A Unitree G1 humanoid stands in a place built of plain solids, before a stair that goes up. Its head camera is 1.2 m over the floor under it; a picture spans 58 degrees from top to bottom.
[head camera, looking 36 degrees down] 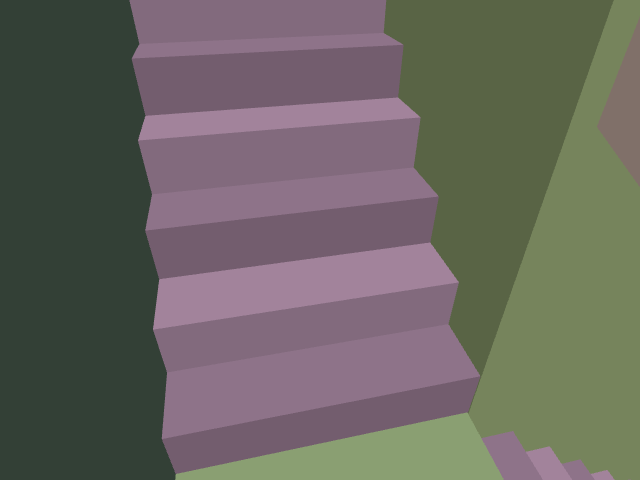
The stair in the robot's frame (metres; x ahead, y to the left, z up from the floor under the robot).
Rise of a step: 0.18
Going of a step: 0.20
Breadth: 0.86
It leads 12 degrees to the left of straight ahead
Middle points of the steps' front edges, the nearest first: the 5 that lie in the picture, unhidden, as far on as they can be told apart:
0.66 -0.03 0.18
0.86 0.01 0.35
1.06 0.05 0.53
1.26 0.10 0.70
1.45 0.14 0.88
